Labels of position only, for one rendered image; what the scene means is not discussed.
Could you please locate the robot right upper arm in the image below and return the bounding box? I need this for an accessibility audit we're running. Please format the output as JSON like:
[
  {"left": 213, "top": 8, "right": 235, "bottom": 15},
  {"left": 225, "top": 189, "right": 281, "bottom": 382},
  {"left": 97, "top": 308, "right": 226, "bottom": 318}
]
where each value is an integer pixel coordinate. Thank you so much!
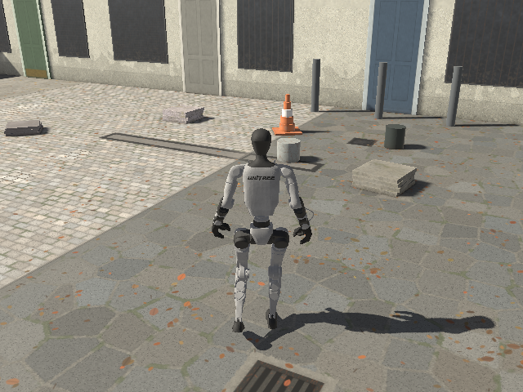
[{"left": 279, "top": 164, "right": 302, "bottom": 209}]

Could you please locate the robot right forearm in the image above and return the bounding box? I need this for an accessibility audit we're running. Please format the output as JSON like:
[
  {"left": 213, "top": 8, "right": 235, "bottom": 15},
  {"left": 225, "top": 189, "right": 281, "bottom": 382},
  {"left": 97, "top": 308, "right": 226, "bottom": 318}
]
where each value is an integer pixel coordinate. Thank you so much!
[{"left": 293, "top": 197, "right": 310, "bottom": 229}]

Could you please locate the humanoid robot torso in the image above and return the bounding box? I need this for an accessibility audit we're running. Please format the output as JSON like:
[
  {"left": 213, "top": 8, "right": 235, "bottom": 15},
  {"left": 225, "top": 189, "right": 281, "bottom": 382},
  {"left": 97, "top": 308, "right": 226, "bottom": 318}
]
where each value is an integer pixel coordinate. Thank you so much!
[{"left": 243, "top": 160, "right": 280, "bottom": 245}]

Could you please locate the robot left forearm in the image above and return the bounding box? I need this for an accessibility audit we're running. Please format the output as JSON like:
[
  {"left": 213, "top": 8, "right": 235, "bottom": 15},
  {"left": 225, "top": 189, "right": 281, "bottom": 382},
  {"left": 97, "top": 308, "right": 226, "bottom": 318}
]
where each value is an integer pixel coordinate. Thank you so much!
[{"left": 213, "top": 196, "right": 229, "bottom": 225}]

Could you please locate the right robot hand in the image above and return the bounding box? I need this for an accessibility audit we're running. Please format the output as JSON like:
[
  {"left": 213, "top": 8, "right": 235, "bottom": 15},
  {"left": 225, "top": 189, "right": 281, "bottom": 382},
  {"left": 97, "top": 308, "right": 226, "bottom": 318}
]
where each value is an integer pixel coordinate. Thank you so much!
[{"left": 293, "top": 227, "right": 312, "bottom": 244}]

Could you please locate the left robot hand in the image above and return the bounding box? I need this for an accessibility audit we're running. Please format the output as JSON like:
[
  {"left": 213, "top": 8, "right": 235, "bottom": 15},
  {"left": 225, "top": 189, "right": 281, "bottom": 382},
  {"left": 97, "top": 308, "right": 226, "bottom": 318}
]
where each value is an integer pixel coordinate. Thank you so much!
[{"left": 212, "top": 223, "right": 230, "bottom": 238}]

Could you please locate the robot left upper arm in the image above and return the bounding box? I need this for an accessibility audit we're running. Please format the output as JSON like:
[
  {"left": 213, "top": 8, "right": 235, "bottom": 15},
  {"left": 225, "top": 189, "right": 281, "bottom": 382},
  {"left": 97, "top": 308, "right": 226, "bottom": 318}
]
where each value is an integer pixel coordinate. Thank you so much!
[{"left": 221, "top": 164, "right": 244, "bottom": 209}]

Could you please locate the robot right thigh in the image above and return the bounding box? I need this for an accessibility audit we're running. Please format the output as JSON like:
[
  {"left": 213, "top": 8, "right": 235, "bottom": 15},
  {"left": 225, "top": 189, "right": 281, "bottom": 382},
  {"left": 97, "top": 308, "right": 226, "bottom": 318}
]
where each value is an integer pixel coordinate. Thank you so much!
[{"left": 268, "top": 227, "right": 289, "bottom": 280}]

